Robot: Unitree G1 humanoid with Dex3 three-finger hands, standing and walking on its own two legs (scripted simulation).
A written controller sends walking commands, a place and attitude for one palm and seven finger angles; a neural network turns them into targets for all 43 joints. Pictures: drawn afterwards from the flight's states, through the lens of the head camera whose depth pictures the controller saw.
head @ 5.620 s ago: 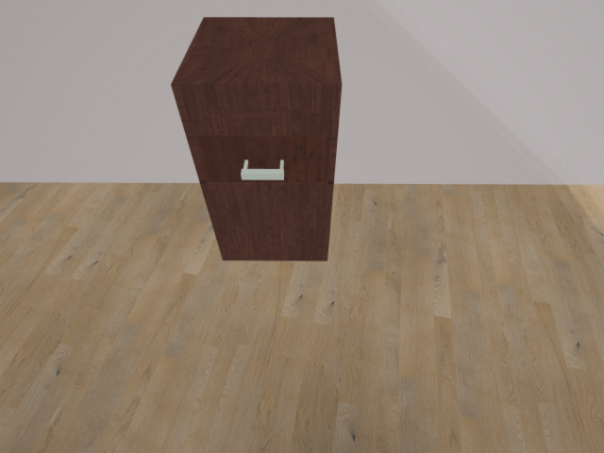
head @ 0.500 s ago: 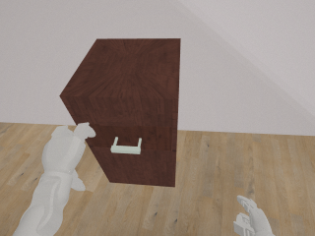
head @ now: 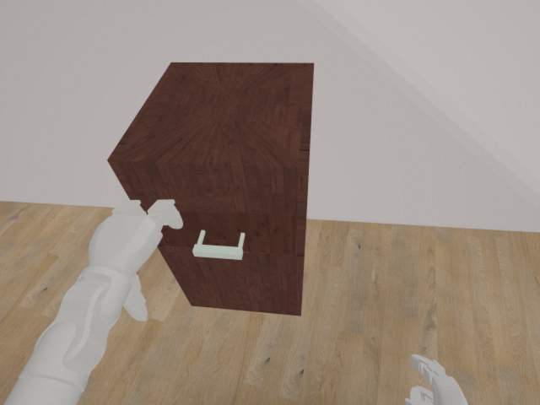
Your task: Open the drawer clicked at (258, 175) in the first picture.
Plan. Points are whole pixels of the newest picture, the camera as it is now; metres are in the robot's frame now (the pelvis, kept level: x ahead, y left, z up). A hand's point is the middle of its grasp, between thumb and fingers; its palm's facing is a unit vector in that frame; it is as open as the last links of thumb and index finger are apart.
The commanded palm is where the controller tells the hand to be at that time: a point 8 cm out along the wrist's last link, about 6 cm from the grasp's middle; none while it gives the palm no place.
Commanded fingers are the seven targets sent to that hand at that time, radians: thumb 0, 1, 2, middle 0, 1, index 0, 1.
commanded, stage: raise the hand with hooked fingers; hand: left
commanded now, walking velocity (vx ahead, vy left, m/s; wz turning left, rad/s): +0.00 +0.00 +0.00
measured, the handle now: (220, 243) +0.52 +0.21 -0.24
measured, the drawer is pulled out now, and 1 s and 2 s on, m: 0.00 0.00 0.00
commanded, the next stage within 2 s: move the hooked fingers above the handle in 0.12 s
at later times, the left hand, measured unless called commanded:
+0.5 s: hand (170, 262) +0.32 +0.21 +0.02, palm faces -0.08 -0.08 -0.99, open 13.8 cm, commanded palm +0.31 +0.23 +0.08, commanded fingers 0.00 -0.50 0.30 -0.30 -1.20 -0.30 -1.20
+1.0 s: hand (192, 250) +0.39 +0.21 -0.06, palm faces +0.00 -0.06 -1.00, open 13.8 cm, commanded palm +0.36 +0.22 -0.01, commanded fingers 0.00 -0.50 0.30 -0.30 -1.20 -0.30 -1.20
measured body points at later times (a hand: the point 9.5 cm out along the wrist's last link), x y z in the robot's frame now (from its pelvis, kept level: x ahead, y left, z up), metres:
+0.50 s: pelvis -0.01 -0.01 -0.01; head +0.04 -0.03 +0.44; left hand +0.32 +0.21 +0.07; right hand +0.17 -0.24 -0.12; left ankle -0.04 +0.12 -0.74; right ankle +0.01 -0.12 -0.74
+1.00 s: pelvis -0.01 +0.00 -0.05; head +0.08 -0.01 +0.40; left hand +0.38 +0.21 -0.01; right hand +0.07 -0.27 -0.18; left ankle -0.04 +0.12 -0.74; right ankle +0.01 -0.12 -0.74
